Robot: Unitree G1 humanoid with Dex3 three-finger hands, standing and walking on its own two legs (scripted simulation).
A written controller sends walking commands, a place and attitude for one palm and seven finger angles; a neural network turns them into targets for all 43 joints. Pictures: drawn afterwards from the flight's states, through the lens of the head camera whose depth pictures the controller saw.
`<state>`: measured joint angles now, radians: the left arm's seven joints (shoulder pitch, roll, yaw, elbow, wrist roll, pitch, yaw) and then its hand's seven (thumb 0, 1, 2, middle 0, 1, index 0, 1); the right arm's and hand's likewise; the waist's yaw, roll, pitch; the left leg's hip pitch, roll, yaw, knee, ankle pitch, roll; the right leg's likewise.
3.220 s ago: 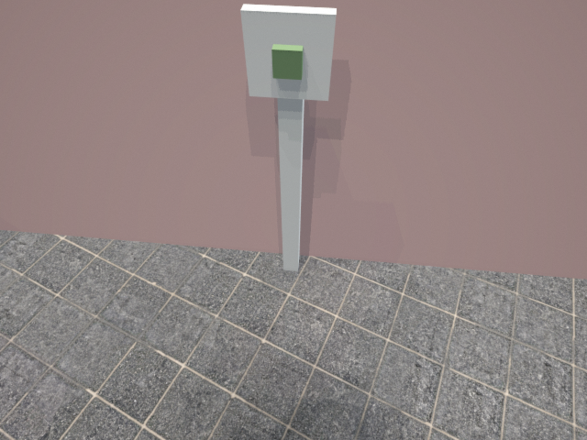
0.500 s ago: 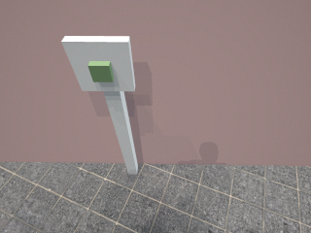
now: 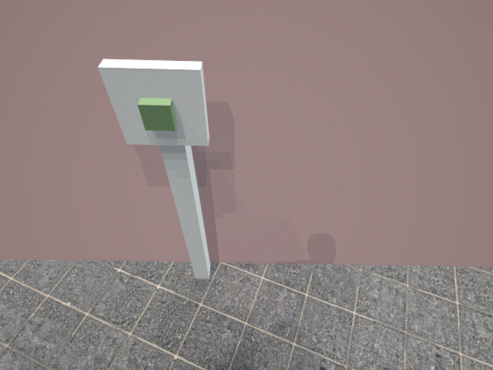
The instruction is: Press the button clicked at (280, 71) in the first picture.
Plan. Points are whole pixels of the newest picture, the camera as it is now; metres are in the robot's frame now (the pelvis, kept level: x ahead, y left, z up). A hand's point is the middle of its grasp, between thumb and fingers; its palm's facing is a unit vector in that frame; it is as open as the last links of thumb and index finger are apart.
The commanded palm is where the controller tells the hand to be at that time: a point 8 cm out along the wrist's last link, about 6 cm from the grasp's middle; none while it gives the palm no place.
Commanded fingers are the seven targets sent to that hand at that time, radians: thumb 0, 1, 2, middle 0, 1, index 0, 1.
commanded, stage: look again from close up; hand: left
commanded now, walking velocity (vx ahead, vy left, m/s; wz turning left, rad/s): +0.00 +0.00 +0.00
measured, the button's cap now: (158, 113) +0.55 +0.20 +0.12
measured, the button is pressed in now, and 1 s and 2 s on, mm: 0 0 0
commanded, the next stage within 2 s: raise the hand and make a fist in 0.62 s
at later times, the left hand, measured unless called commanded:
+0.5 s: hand out of the picture +0.03 +0.20 -0.18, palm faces +0.01 -0.98 -0.21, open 7.3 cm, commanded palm none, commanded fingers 0.00 0.90 0.90 -0.20 -0.30 -0.20 -0.30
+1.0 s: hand (136, 287) +0.24 +0.18 +0.02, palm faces +0.11 -0.99 -0.03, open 6.4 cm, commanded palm +0.14 +0.25 -0.04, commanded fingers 0.00 0.90 0.90 -0.61 -0.75 -0.61 -0.75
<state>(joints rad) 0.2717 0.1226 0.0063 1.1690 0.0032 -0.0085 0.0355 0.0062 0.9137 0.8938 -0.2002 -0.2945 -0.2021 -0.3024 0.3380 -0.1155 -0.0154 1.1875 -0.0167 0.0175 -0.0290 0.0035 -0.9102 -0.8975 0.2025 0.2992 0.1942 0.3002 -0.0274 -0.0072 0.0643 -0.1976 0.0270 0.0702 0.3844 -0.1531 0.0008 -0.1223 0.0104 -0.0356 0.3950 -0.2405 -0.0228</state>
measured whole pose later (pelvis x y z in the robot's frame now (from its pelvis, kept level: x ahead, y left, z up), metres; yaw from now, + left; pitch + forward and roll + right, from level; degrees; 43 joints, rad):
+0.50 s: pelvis +0.02 +0.03 -0.01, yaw -1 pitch -1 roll +0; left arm 0.30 0.15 -0.01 1.08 0.02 -0.02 0.05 0.01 0.91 0.89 -0.20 -0.29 -0.20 -0.30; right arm 0.29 -0.17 0.00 1.07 -0.02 -0.02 -0.02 0.02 -0.93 -0.90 0.20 0.30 0.20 0.30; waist -0.01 0.01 -0.01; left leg -0.25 -0.02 0.09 0.51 -0.25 0.05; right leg -0.17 -0.04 -0.01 0.51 -0.33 0.02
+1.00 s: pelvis +0.01 +0.02 -0.03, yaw +1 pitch +6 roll +1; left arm 0.36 0.16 0.09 0.08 -0.19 -0.34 -0.07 0.02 0.93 0.89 -0.36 -0.48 -0.36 -0.49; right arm 0.21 -0.22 -0.03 0.70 0.01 -0.24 -0.02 0.01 -0.91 -0.90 0.21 0.30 0.20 0.30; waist -0.04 0.01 -0.13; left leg -0.52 -0.01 0.07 0.74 -0.33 0.03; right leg -0.45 -0.04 -0.04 0.78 -0.43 0.00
